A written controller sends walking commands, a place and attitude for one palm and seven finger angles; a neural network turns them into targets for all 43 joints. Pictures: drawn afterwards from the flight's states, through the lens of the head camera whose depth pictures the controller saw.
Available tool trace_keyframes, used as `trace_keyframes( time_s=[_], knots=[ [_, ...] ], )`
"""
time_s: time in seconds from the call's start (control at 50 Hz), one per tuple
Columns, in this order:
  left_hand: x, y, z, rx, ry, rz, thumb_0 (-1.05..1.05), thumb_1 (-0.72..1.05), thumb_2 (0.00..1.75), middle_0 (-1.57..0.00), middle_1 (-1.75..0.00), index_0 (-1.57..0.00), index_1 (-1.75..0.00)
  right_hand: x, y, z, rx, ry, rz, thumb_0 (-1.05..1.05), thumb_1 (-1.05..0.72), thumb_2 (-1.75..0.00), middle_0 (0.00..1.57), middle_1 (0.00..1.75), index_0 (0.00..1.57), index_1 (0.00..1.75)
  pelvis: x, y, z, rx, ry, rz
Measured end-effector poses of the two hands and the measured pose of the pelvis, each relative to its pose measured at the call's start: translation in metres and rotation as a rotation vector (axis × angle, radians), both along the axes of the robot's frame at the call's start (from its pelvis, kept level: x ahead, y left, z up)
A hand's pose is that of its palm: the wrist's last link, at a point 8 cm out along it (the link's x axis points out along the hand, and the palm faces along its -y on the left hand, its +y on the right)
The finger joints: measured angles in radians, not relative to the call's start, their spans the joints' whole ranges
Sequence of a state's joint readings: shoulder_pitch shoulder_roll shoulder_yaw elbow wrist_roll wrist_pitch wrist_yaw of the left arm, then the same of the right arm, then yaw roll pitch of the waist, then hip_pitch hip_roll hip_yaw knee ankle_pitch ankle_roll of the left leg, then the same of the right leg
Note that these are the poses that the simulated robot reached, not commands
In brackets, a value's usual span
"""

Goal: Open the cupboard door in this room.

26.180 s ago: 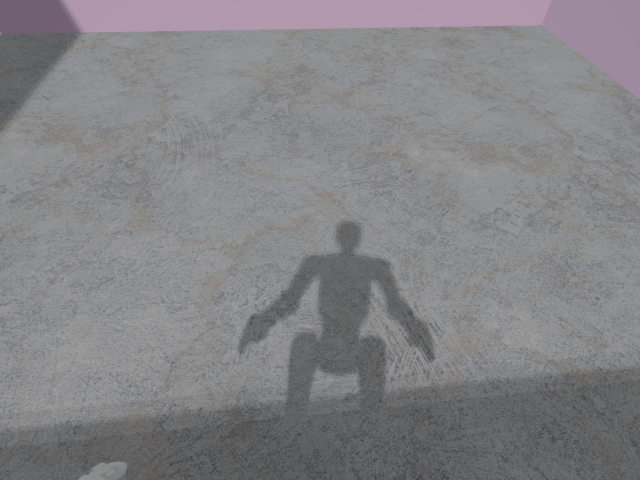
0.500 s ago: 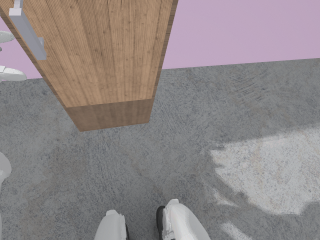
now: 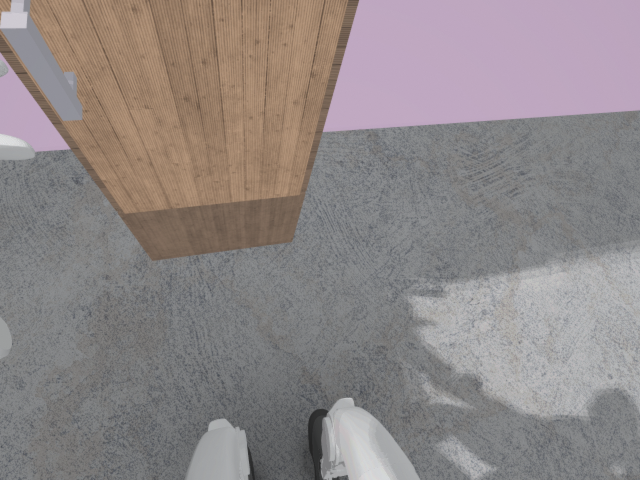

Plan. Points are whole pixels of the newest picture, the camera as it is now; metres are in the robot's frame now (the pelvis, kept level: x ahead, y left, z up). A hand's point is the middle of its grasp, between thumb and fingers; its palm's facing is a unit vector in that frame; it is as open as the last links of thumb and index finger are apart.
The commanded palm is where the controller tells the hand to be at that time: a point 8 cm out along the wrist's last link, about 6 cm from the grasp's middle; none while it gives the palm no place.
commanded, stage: move the hooked fingers beside the handle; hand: left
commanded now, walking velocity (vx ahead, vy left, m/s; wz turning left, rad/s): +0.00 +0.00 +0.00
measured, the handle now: (48, 58) +0.57 +0.24 +0.08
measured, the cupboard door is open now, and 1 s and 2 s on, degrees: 0 0 0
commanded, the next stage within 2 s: slide the fingers in behind the handle in 0.36 s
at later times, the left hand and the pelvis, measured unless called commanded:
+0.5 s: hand out of the picture +0.52 +0.30 +0.07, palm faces +0.08 -1.00 -0.02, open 14.0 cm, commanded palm +0.51 +0.32 +0.07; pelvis +0.00 +0.00 +0.00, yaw +0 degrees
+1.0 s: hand (3, 99) +0.52 +0.28 +0.07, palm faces +0.11 -0.99 -0.01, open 14.1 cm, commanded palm +0.51 +0.29 +0.07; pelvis +0.00 +0.00 +0.00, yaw +1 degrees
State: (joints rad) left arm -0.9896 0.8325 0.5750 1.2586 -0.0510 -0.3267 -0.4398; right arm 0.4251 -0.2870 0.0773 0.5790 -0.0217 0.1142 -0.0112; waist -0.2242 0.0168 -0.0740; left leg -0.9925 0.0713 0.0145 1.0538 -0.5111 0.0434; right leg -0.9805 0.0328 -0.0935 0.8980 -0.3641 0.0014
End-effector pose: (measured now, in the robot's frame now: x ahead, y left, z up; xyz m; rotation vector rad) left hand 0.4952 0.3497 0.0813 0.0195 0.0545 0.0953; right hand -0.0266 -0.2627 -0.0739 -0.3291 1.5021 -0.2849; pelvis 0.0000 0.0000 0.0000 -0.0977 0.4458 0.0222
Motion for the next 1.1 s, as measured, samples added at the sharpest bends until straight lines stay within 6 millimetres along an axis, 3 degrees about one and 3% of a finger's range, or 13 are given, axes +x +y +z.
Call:
trace_keyframes(
  time_s=[0.24, 0.5, 0.64, 1.1],
  knots=[
    [-0.001, -0.003, -0.005, -0.007, 0.019, -0.017, -0.01, -0.50, 0.30, -0.30, -1.20, -0.30, -1.20, 0.015, 0.001, -0.002, -0.002, -0.025, 0.030, 0.00, -0.91, -0.90, 0.20, 0.30, 0.20, 0.30, 0.000, 0.003, 0.000, -0.003, -0.005, 0.012],
    [0.003, 0.001, -0.005, 0.002, 0.003, -0.011, -0.01, -0.50, 0.30, -0.30, -1.20, -0.30, -1.20, 0.000, 0.006, -0.004, 0.002, -0.001, 0.004, 0.00, -0.91, -0.90, 0.20, 0.30, 0.20, 0.30, -0.002, 0.004, -0.004, -0.006, 0.006, 0.003],
    [0.003, -0.006, -0.004, -0.008, -0.006, -0.026, -0.01, -0.50, 0.30, -0.30, -1.20, -0.30, -1.20, -0.009, 0.008, -0.003, 0.011, 0.032, -0.003, 0.00, -0.91, -0.90, 0.20, 0.30, 0.20, 0.30, -0.002, 0.005, -0.003, -0.006, 0.006, 0.007],
    [-0.002, -0.023, -0.007, -0.010, -0.004, 0.021, -0.01, -0.50, 0.30, -0.30, -1.20, -0.26, -1.22, 0.001, 0.003, -0.009, 0.023, 0.010, 0.036, 0.00, -0.91, -0.90, 0.20, 0.30, 0.20, 0.29, -0.005, 0.000, -0.003, -0.001, -0.004, 0.028]
  ],
)
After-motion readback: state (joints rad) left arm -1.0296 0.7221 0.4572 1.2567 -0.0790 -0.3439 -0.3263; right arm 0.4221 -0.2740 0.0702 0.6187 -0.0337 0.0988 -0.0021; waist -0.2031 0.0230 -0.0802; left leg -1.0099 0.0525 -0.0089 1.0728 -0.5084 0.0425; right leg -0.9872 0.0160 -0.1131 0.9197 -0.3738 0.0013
